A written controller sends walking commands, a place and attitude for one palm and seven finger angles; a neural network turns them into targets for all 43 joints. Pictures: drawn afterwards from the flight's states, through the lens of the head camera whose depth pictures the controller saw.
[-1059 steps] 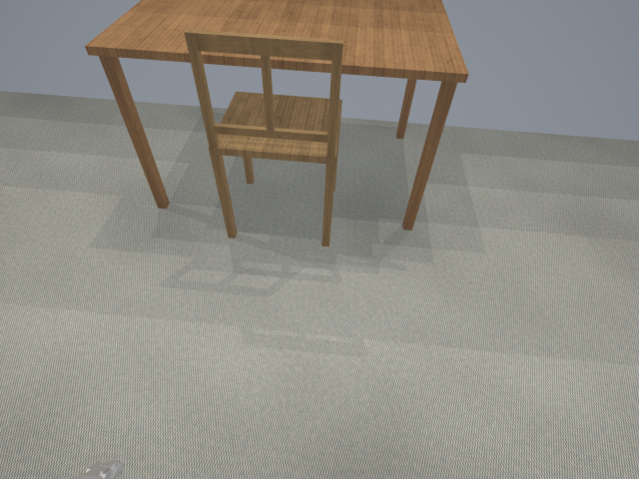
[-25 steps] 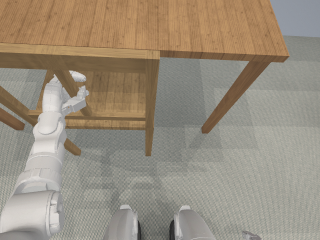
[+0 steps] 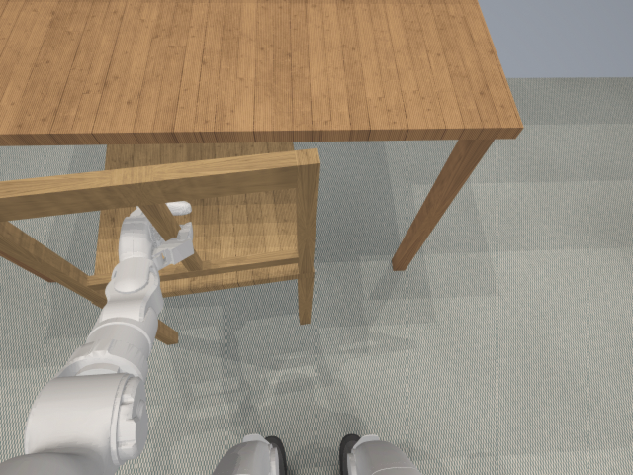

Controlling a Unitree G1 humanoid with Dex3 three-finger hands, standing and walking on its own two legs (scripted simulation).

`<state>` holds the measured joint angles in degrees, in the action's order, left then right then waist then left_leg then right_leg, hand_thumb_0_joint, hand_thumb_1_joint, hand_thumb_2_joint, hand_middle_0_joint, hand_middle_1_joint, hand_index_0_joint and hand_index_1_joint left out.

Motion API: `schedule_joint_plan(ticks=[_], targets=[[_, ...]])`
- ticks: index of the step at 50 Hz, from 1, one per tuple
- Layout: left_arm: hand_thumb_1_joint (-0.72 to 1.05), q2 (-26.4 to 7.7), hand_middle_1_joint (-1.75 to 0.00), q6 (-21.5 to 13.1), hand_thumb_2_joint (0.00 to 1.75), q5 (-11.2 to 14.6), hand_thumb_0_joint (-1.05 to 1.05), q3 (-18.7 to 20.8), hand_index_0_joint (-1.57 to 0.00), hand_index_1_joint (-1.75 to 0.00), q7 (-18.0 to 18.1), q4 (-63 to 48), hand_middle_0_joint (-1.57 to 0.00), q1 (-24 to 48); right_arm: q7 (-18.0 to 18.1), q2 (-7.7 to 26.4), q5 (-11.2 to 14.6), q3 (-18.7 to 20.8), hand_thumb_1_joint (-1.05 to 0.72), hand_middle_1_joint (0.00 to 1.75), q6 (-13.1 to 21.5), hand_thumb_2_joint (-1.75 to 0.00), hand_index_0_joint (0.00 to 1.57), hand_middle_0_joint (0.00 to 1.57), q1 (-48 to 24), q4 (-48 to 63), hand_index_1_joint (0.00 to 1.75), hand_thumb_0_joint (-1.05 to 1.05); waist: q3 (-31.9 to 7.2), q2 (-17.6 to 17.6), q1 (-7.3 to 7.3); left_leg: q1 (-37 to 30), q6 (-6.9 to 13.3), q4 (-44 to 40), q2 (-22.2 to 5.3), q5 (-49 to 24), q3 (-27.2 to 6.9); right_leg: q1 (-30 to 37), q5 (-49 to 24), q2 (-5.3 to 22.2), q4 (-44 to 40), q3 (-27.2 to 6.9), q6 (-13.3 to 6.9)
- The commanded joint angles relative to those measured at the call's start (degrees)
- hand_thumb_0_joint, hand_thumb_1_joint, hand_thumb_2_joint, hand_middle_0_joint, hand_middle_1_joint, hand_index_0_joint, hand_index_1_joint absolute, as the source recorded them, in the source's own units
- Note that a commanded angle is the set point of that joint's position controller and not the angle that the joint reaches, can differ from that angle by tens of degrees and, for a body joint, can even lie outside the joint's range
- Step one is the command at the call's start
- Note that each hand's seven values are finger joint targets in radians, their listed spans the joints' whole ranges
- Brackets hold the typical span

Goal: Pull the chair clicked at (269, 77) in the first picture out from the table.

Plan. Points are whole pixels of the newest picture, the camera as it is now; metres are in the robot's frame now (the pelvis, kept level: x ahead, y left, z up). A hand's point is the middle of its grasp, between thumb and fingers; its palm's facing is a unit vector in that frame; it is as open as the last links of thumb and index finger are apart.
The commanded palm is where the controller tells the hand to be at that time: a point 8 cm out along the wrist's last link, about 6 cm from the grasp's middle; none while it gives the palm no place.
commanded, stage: step backward, pulling the chair out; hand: left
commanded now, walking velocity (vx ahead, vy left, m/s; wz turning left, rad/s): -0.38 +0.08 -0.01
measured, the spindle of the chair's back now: (175, 238) +0.44 +0.20 -0.09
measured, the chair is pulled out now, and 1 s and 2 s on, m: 0.05 0.19 0.27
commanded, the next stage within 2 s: none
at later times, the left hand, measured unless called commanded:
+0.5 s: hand (209, 313) +0.32 +0.13 -0.06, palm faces +0.09 -0.98 -0.16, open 5.3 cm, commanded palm +0.32 +0.18 -0.05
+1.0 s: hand (208, 335) +0.29 +0.13 -0.06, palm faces +0.10 -0.98 -0.18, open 5.4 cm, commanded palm +0.29 +0.18 -0.05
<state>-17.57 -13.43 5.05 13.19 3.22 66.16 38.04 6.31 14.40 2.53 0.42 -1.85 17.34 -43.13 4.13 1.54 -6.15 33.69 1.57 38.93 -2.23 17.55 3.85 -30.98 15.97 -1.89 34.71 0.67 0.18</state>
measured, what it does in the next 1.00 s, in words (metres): shifts its weight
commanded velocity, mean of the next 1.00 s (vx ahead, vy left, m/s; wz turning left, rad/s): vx -0.38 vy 0.04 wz -0.01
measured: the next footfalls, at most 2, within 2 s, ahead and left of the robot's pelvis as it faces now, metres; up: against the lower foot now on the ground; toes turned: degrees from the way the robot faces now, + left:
left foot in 1.26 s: -0.12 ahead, +0.17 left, +0.00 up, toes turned +0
right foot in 1.46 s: -0.03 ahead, -0.12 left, +0.00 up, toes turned -5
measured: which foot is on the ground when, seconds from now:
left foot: down 0.00-1.00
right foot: down 0.00-1.00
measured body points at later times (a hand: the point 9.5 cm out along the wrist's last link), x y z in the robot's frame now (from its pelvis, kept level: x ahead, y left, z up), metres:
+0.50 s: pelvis -0.07 -0.01 -0.01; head +0.01 -0.02 +0.43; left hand +0.31 +0.18 -0.04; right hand -0.01 -0.28 -0.14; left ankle +0.01 +0.09 -0.72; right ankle +0.00 -0.12 -0.72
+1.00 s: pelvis -0.09 -0.02 -0.01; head -0.02 -0.03 +0.43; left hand +0.28 +0.18 -0.04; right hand +0.00 -0.27 -0.14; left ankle +0.01 +0.09 -0.72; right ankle -0.02 -0.13 -0.72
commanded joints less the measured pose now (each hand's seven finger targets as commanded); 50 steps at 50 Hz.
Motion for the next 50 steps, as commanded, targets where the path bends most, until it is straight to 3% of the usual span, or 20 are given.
schedule_joint_plan(ticks=[1, 6, 14, 16, 19, 21, 23, 27, 29, 30, 32, 34, 35, 36, 38, 42, 45, 48, 49, 50], targets=[[0.90, -13.71, -1.45, -2.28, 0.90, -3.80, 0.00, -2.49, -0.50, -1.45, 1.43, -10.77, -0.50, 18.04, 1.78, 10.36, 0.44, 3.52, -0.90, 0.30, 1.67, -0.90, 0.20, 0.20, 7.27, 2.90, 0.30, 0.00, -35.43, 7.09, 1.05, -19.56, -1.66, -0.94, -8.00, -35.63, -8.07, 17.46, -42.07, 10.49, -0.20, -7.19, -1.44], [0.90, -12.36, -1.45, -1.75, 0.90, -3.36, 0.00, -3.89, -0.50, -1.45, 2.17, -11.17, -0.50, 18.24, 2.18, 10.44, 0.82, 3.39, -0.90, 0.30, 2.50, -0.90, 0.20, 0.20, 5.95, 2.82, 0.30, 0.00, -35.18, 6.73, 0.96, -19.59, -1.41, -2.77, -7.57, -31.58, -8.40, 16.19, -37.45, 10.12, -0.42, -6.36, -0.81], [0.90, -8.56, -1.45, -1.45, 0.90, -2.13, 0.00, -7.33, -0.50, -1.45, 2.60, -11.84, -0.50, 19.39, 2.26, 9.75, 1.31, 2.70, -0.90, 0.30, 4.54, -0.90, 0.20, 0.20, 2.57, 3.78, 0.30, 0.00, -30.19, 6.87, 1.79, -16.51, 0.16, -6.96, -8.30, -17.44, -9.82, 11.42, -13.91, 7.23, -0.22, -4.39, 0.24], [0.90, -8.99, -1.45, -1.60, 0.90, -1.88, 0.00, -7.07, -0.50, -1.45, 2.78, -11.71, -0.50, 19.94, 2.34, 10.06, 1.49, 2.71, -0.90, 0.30, 5.25, -0.90, 0.20, 0.20, 2.20, 3.83, 0.30, 0.00, -28.59, 7.57, 2.10, -15.61, 0.83, -8.16, -8.77, -13.79, -10.58, 10.51, -7.55, 6.43, 0.51, -4.11, 0.18], [0.90, -6.53, -1.45, -1.83, 0.90, -1.47, 0.00, -9.03, -0.50, -1.45, 2.78, -11.90, -0.50, 20.29, 2.15, 9.61, 1.58, 2.27, -0.90, 0.30, 6.50, -0.90, 0.20, 0.20, 1.22, 4.18, 0.30, 0.00, -25.49, 7.35, 2.57, -12.42, 1.32, -9.81, -9.14, -5.70, -11.51, 10.45, 0.32, 6.16, 1.47, -4.34, -0.31], [0.90, -8.19, -1.45, -2.17, 0.90, -1.33, 0.00, -8.01, -0.50, -1.45, 3.13, -12.68, -0.50, 20.18, 2.33, 9.94, 1.63, 2.31, -0.90, 0.30, 7.28, -0.90, 0.20, 0.20, 1.09, 4.26, 0.30, 0.00, -24.47, 6.23, 2.89, -11.44, 1.34, -9.57, -8.49, -1.27, -11.10, 10.33, 2.58, 6.60, 0.32, -5.37, -0.63], [0.90, -6.70, -1.45, -2.25, 0.90, -1.19, 0.00, -9.50, -0.50, -1.45, 3.29, -12.71, -0.50, 19.67, 2.23, 9.47, 1.74, 1.94, -0.90, 0.30, 8.00, -0.90, 0.20, 0.20, 1.22, 4.07, 0.30, 0.00, -23.82, 3.43, 2.81, -11.29, 0.77, -8.27, -7.31, 1.73, -10.29, 9.85, 4.09, 7.68, -1.45, -7.05, -1.09], [0.90, -8.06, -1.45, -2.81, 0.90, -1.57, 0.00, -9.02, -0.50, -1.45, 3.94, -11.37, -0.50, 16.40, 2.25, 9.61, 1.54, 2.28, -0.90, 0.30, 8.83, -0.90, 0.20, 0.20, 2.29, 3.08, 0.30, 0.00, -22.43, -3.88, 2.57, -14.60, -1.81, -1.80, -2.19, 6.66, -6.83, 6.61, 4.96, 14.43, -11.32, -15.40, -3.75], [0.90, -6.34, -1.45, -2.77, 0.90, -1.77, 0.00, -10.32, -0.50, -1.45, 3.92, -11.35, -0.50, 15.48, 2.05, 9.43, 1.38, 2.15, -0.90, 0.30, 8.91, -0.90, 0.20, 0.20, 1.93, 2.26, 0.30, 0.00, -22.88, -4.98, 2.74, -16.66, -2.35, -0.51, -1.16, 4.52, -6.15, 7.36, 0.61, 16.84, -13.01, -16.33, -4.30], [0.90, -6.33, -1.45, -2.95, 0.90, -1.95, 0.00, -10.07, -0.50, -1.45, 3.94, -11.74, -0.50, 15.18, 2.13, 9.15, 1.26, 2.08, -0.90, 0.30, 8.91, -0.90, 0.20, 0.20, 1.61, 1.96, 0.30, 0.00, -23.48, -5.51, 2.76, -17.56, -2.31, -1.19, -1.24, 1.93, -6.03, 8.30, -3.25, 16.46, -12.22, -15.09, -3.75], [0.90, -5.89, -1.45, -2.96, 0.90, -2.13, 0.00, -10.17, -0.50, -1.45, 3.97, -11.46, -0.50, 14.24, 2.48, 9.71, 1.30, 1.99, -0.90, 0.30, 8.76, -0.90, 0.20, 0.20, 1.24, 1.61, 0.30, 0.00, -24.02, -4.25, 2.80, -18.68, -1.85, -4.66, -3.11, -5.63, -7.10, 9.32, -9.33, 13.55, -8.50, -10.70, -2.39], [0.90, -4.18, -1.45, -3.55, 0.90, -1.87, 0.00, -11.28, -0.50, -1.45, 3.62, -12.16, -0.50, 14.70, 2.55, 9.43, 1.49, 1.88, -0.90, 0.30, 8.59, -0.90, 0.20, 0.20, -0.05, 2.44, 0.30, 0.00, -23.02, -2.51, 3.24, -18.38, -0.30, -8.78, -6.53, -6.08, -9.03, 8.98, -3.25, 9.54, -5.49, -7.26, -0.67], [0.90, -3.35, -1.45, -3.72, 0.90, -1.77, 0.00, -11.64, -0.50, -1.45, 3.49, -12.39, -0.50, 15.12, 2.48, 9.37, 1.48, 1.78, -0.90, 0.30, 8.56, -0.90, 0.20, 0.20, -0.26, 2.74, 0.30, 0.00, -22.42, -0.99, 3.33, -17.89, 0.56, -11.28, -8.25, -2.53, -10.45, 8.20, 3.09, 7.86, -3.63, -5.94, -0.37], [0.90, -2.88, -1.45, -3.42, 0.90, -1.75, 0.00, -11.70, -0.50, -1.45, 3.44, -12.14, -0.50, 14.54, 2.70, 9.78, 1.16, 1.62, -0.90, 0.30, 8.38, -0.90, 0.20, 0.20, -0.83, 2.90, 0.30, 0.00, -21.28, 4.07, 3.71, -17.13, 1.94, -14.78, -10.73, -2.29, -13.38, 7.71, 4.90, 5.79, 1.26, -3.87, -0.17], [0.90, -1.31, -1.45, -3.00, 0.90, -1.75, 0.00, -12.29, -0.50, -1.45, 3.06, -13.82, -0.50, 15.67, 2.57, 8.99, 0.62, 1.17, -0.90, 0.30, 8.21, -0.90, 0.20, 0.20, -1.66, 3.21, 0.30, 0.00, -21.35, 9.52, 4.35, -18.50, 3.65, -16.36, -14.57, -6.88, -17.82, 6.19, 5.97, 4.39, 9.35, -2.26, -0.51], [0.90, -2.00, -1.45, -2.61, 0.90, -2.18, 0.00, -11.02, -0.50, -1.45, 2.79, -14.31, -0.50, 15.17, 2.27, 8.61, -0.61, 1.13, -0.90, 0.30, 8.53, -0.90, 0.20, 0.20, -0.33, 2.25, 0.30, 0.00, -23.61, 8.75, 4.03, -26.47, 4.19, -11.00, -15.58, -25.44, -15.26, 6.64, 4.60, 4.49, 7.35, -1.76, -0.21], [0.90, -3.08, -1.45, -2.33, 0.90, -2.61, 0.00, -10.27, -0.50, -1.45, 2.76, -14.07, -0.50, 15.90, 2.00, 8.65, -0.55, 1.31, -0.90, 0.30, 8.56, -0.90, 0.20, 0.20, -1.21, 2.32, 0.30, 0.00, -22.29, 9.63, 4.02, -20.02, 2.99, -9.93, -14.54, -20.84, -12.60, 12.20, 0.21, 4.97, 4.47, -1.60, -0.49], [0.90, -5.75, -1.45, -1.78, 0.90, -2.52, 0.00, -8.74, -0.50, -1.45, 2.99, -13.38, -0.50, 14.42, 2.34, 8.46, 0.04, 1.45, -0.90, 0.30, 8.64, -0.90, 0.20, 0.20, -2.74, 3.07, 0.30, 0.00, -19.92, 5.68, 4.49, -8.91, 0.75, -8.71, -10.94, -3.02, -10.00, 16.40, -2.91, 8.14, 1.70, -5.45, -1.91], [0.90, -7.07, -1.45, -1.86, 0.90, -2.41, 0.00, -8.30, -0.50, -1.45, 3.31, -13.28, -0.50, 14.14, 2.38, 8.08, 0.21, 1.62, -0.90, 0.30, 8.80, -0.90, 0.20, 0.20, -2.27, 3.28, 0.30, 0.00, -19.38, 0.95, 4.22, -7.85, -0.68, -4.68, -7.50, 4.10, -7.96, 14.37, -0.41, 11.49, -2.90, -10.95, -3.30], [0.90, -8.62, -1.45, -1.93, 0.90, -2.24, 0.00, -8.02, -0.50, -1.45, 3.75, -13.22, -0.50, 13.42, 2.25, 7.90, 0.46, 1.87, -0.90, 0.30, 8.85, -0.90, 0.20, 0.20, -1.17, 3.14, 0.30, 0.00, -19.95, -5.89, 3.54, -9.83, -2.87, 2.87, -2.49, 11.34, -5.17, 10.29, 2.18, 17.68, -10.94, -19.60, -5.61]])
